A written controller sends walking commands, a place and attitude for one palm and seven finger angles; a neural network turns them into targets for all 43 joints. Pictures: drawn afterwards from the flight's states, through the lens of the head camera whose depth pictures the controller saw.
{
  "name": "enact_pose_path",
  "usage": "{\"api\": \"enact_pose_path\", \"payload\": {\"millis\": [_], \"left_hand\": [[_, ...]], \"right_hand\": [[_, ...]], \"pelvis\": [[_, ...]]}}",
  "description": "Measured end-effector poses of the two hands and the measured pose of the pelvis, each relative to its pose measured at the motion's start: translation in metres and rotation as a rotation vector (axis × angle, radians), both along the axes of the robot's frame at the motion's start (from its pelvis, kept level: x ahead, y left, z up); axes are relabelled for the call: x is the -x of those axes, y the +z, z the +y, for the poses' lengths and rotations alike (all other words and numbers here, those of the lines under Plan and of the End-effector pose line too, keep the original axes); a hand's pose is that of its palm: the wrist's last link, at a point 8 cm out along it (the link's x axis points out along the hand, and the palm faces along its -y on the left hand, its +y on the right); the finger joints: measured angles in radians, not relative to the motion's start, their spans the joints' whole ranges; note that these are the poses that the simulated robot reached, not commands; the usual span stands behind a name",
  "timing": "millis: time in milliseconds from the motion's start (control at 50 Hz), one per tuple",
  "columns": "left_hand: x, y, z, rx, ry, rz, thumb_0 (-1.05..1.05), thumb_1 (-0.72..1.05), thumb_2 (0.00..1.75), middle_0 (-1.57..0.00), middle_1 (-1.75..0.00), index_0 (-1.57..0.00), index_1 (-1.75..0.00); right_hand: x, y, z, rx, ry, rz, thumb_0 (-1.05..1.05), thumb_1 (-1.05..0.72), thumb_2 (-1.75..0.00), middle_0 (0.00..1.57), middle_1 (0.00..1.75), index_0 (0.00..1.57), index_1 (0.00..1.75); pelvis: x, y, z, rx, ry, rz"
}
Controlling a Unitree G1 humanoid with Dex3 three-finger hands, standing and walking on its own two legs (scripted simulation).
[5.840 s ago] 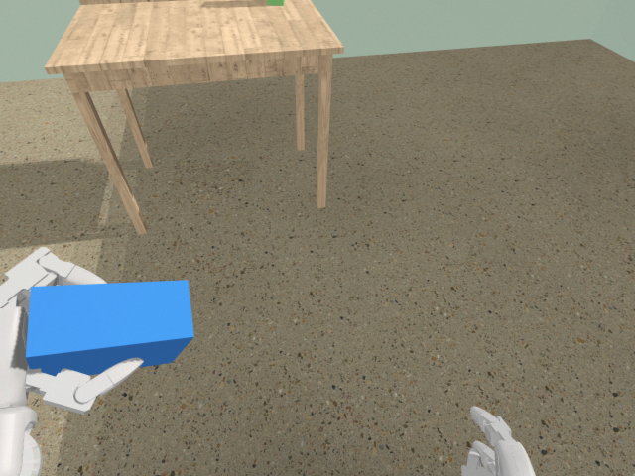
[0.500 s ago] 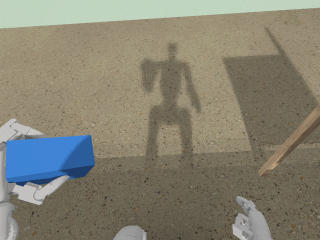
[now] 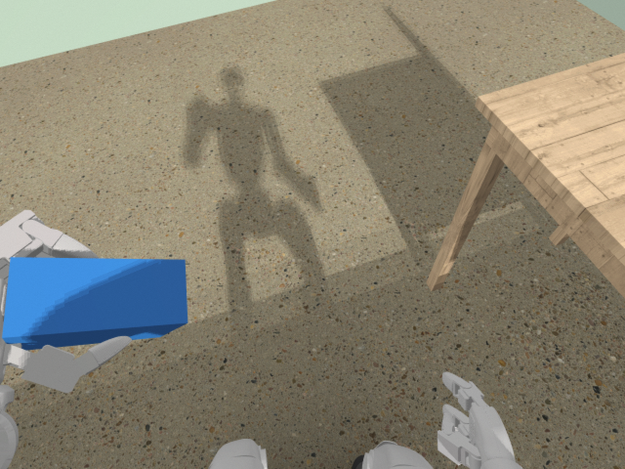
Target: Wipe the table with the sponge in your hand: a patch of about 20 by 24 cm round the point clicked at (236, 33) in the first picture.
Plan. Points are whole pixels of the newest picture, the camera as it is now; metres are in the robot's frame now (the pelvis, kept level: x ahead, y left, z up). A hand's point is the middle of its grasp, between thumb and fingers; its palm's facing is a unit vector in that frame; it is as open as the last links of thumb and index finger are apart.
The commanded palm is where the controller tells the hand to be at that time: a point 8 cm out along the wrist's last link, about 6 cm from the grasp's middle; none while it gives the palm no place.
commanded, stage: turn to face it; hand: left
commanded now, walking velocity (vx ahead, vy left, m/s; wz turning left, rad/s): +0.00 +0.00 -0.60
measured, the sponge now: (125, 303) +0.24 +0.19 +0.15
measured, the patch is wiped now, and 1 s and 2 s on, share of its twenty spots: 0.00 0.00 0.00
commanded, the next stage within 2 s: none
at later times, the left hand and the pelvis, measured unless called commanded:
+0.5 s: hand (172, 306) +0.22 +0.12 +0.20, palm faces +0.17 -0.87 -0.46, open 10.1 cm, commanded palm +0.19 +0.18 +0.20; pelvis -0.04 -0.05 +0.02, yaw -16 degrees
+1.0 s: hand (396, 368) +0.19 -0.05 +0.18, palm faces -0.16 -0.85 -0.50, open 10.1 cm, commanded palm +0.15 +0.04 +0.20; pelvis -0.14 -0.10 +0.00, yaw -34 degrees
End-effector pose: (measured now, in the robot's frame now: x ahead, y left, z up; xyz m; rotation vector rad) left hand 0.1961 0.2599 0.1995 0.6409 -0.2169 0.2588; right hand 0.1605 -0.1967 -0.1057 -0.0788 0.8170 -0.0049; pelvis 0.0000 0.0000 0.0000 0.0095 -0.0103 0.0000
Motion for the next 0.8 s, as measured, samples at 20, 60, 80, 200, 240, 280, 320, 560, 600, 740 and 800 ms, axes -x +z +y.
{"api": "enact_pose_path", "payload": {"millis": [20,60,80,200,240,280,320,560,600,740,800], "left_hand": [[-0.003,0.001,-0.008,0.001,-0.013,0.010,-0.01,-0.48,1.00,-0.75,-1.35,-0.73,-1.35],[-0.006,0.005,-0.023,-0.009,-0.041,0.025,-0.01,-0.48,1.00,-0.75,-1.35,-0.73,-1.35],[-0.008,0.008,-0.030,-0.019,-0.056,0.031,-0.01,-0.48,1.00,-0.75,-1.35,-0.73,-1.35],[-0.011,0.025,-0.053,-0.064,-0.106,0.032,-0.01,-0.48,1.00,-0.75,-1.35,-0.73,-1.35],[-0.011,0.027,-0.058,-0.057,-0.106,0.027,-0.01,-0.48,1.00,-0.75,-1.35,-0.73,-1.35],[-0.010,0.025,-0.062,-0.034,-0.104,0.021,-0.01,-0.48,1.00,-0.75,-1.35,-0.73,-1.35],[-0.008,0.023,-0.067,-0.001,-0.105,0.014,-0.01,-0.48,1.00,-0.75,-1.35,-0.73,-1.35],[0.004,0.018,-0.102,0.112,-0.226,-0.057,0.00,-0.48,1.00,-0.74,-1.36,-0.73,-1.35],[0.004,0.017,-0.107,0.116,-0.260,-0.068,0.00,-0.48,1.00,-0.74,-1.36,-0.73,-1.35],[0.007,0.009,-0.136,0.053,-0.383,-0.054,-0.01,-0.48,1.00,-0.74,-1.36,-0.73,-1.35],[0.014,0.006,-0.156,0.048,-0.394,-0.021,-0.01,-0.48,1.00,-0.74,-1.36,-0.73,-1.36]], "right_hand": [[0.006,-0.003,-0.010,0.008,-0.017,0.027,0.01,-0.90,-0.90,0.21,0.30,0.21,0.30],[0.017,-0.006,-0.030,0.027,-0.057,0.067,0.01,-0.90,-0.90,0.21,0.30,0.21,0.30],[0.023,-0.006,-0.040,0.035,-0.080,0.082,0.01,-0.90,-0.90,0.21,0.30,0.21,0.30],[0.050,0.004,-0.089,0.074,-0.205,0.103,0.01,-0.91,-0.90,0.20,0.30,0.20,0.30],[0.057,0.009,-0.102,0.084,-0.234,0.095,0.01,-0.91,-0.90,0.20,0.30,0.20,0.30],[0.064,0.014,-0.112,0.093,-0.256,0.083,0.01,-0.91,-0.90,0.20,0.30,0.20,0.30],[0.070,0.019,-0.121,0.102,-0.271,0.070,0.01,-0.91,-0.90,0.20,0.30,0.20,0.30],[0.110,0.045,-0.135,0.122,-0.330,0.017,0.01,-0.91,-0.90,0.20,0.30,0.20,0.30],[0.121,0.046,-0.133,0.114,-0.343,0.014,0.01,-0.91,-0.90,0.20,0.30,0.20,0.30],[0.171,0.034,-0.128,0.072,-0.433,-0.011,0.01,-0.90,-0.90,0.20,0.30,0.20,0.30],[0.198,0.022,-0.129,0.035,-0.474,0.006,0.01,-0.90,-0.90,0.21,0.30,0.20,0.30]], "pelvis": [[0.002,0.001,-0.004,-0.013,-0.016,0.001],[0.006,0.004,-0.011,-0.031,-0.045,0.004],[0.007,0.006,-0.014,-0.036,-0.058,0.006],[0.014,0.016,-0.029,-0.058,-0.124,0.022],[0.016,0.018,-0.034,-0.063,-0.147,0.026],[0.019,0.019,-0.037,-0.068,-0.170,0.029],[0.023,0.021,-0.040,-0.071,-0.191,0.031],[0.054,0.025,-0.048,-0.090,-0.321,0.058],[0.062,0.023,-0.048,-0.086,-0.346,0.064],[0.090,0.011,-0.057,-0.047,-0.414,0.016],[0.095,0.010,-0.068,-0.009,-0.478,0.011]]}}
